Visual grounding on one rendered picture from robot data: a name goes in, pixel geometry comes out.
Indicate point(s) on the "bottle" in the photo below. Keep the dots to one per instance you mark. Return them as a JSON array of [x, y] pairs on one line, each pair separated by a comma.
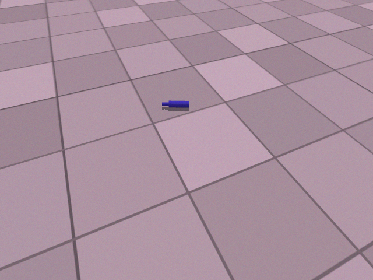
[[184, 104]]

